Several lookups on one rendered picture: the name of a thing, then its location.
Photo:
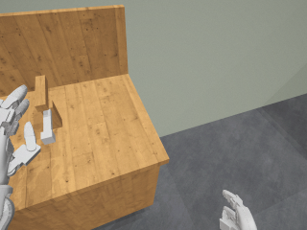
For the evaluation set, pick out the right robot hand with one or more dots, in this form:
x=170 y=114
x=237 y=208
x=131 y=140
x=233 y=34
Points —
x=241 y=219

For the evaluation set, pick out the left robot hand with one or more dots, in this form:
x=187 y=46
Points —
x=11 y=111

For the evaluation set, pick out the tap lever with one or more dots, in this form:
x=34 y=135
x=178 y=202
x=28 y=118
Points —
x=47 y=136

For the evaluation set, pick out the robot left forearm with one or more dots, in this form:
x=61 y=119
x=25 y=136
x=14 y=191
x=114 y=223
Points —
x=7 y=208

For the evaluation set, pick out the counter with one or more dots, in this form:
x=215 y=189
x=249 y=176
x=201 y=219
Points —
x=106 y=159

